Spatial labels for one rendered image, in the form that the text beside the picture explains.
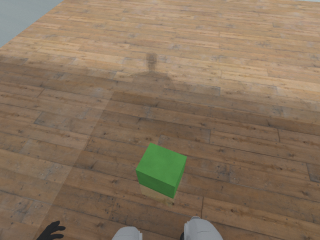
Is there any right robot thigh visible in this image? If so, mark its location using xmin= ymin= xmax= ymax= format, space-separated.
xmin=184 ymin=218 xmax=223 ymax=240

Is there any right robot shin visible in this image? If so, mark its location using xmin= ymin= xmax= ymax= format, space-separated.
xmin=190 ymin=216 xmax=201 ymax=220

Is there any carton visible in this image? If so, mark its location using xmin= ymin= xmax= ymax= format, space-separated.
xmin=135 ymin=143 xmax=187 ymax=199

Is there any robot left hand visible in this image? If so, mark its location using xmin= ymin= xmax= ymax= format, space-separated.
xmin=36 ymin=220 xmax=66 ymax=240

